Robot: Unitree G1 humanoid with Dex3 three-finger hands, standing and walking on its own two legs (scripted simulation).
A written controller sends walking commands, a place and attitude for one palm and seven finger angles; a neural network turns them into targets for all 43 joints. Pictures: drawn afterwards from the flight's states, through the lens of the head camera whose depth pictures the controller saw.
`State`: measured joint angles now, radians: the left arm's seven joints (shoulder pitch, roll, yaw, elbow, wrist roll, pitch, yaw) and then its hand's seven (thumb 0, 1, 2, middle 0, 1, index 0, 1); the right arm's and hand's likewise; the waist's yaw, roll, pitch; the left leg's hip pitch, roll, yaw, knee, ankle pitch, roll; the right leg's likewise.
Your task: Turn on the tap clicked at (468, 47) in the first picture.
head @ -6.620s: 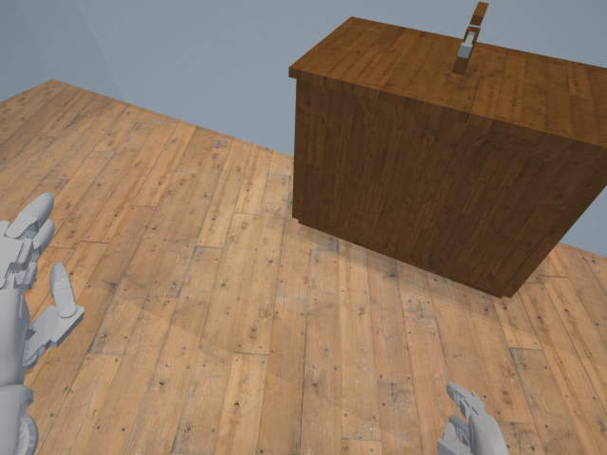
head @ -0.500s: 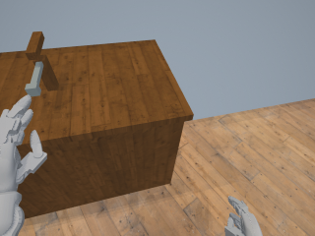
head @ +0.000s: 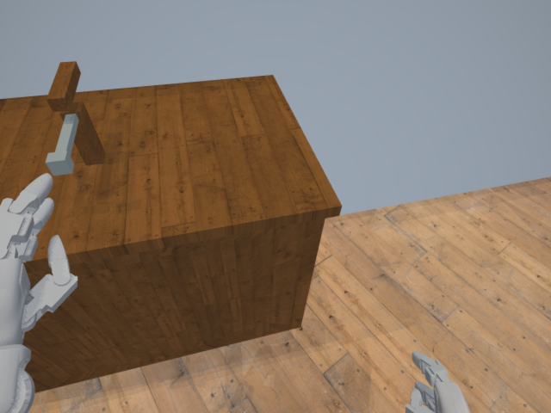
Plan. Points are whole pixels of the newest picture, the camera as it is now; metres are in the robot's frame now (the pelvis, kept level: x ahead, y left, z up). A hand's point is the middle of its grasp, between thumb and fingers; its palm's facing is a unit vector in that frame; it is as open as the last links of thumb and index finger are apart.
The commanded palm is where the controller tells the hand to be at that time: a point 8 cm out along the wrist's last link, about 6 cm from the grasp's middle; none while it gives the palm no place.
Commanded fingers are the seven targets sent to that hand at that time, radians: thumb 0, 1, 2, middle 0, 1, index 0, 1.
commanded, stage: shuffle to correct the standing spot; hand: left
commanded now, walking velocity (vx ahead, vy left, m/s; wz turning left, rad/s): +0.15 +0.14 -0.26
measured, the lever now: (60, 163) +0.44 +0.38 +0.11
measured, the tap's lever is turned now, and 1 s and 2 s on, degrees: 0 0 0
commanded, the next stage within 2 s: come to a stop and stand still in 0.44 s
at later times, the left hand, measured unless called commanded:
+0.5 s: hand (61, 236) +0.27 +0.28 +0.16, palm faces +0.36 -0.83 -0.42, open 7.4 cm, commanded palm +0.22 +0.31 +0.18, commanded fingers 0.00 0.90 0.90 -0.20 -0.30 -0.20 -0.30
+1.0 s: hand (64, 203) +0.32 +0.30 +0.16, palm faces +0.34 -0.86 -0.37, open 7.4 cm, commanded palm +0.27 +0.33 +0.18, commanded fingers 0.00 0.90 0.90 -0.20 -0.30 -0.20 -0.30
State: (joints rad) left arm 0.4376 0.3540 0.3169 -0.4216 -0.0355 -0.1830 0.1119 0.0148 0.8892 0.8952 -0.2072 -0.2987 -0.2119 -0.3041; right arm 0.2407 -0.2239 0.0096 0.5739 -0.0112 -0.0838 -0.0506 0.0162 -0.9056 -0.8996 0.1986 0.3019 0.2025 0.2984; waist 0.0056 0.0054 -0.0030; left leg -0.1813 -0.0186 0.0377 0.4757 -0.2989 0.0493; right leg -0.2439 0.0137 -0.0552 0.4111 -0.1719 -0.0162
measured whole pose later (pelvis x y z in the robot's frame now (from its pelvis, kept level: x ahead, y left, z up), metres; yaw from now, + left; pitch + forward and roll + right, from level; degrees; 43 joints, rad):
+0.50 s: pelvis +0.04 +0.04 -0.03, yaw -4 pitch -3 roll +1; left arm 0.44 0.41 0.41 -0.54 -0.04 -0.23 0.12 0.01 0.89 0.90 -0.21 -0.30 -0.21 -0.30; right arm 0.18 -0.19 -0.02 0.59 0.01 -0.07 -0.02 0.02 -0.91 -0.90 0.20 0.30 0.20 0.30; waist 0.03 -0.06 0.09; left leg -0.34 0.00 0.04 0.76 -0.37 0.00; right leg -0.41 -0.02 0.05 1.05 -0.52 -0.01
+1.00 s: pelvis +0.08 +0.07 +0.00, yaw -5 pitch -1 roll +0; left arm 0.43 0.37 0.34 -0.49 -0.04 -0.15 0.15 0.02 0.89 0.90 -0.21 -0.30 -0.21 -0.30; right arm 0.18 -0.22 0.00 0.60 0.01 -0.10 -0.06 0.02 -0.91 -0.90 0.20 0.30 0.20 0.30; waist 0.02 -0.03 0.06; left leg -0.24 0.02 0.04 0.49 -0.24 0.00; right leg -0.21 0.03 -0.02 0.50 -0.27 -0.03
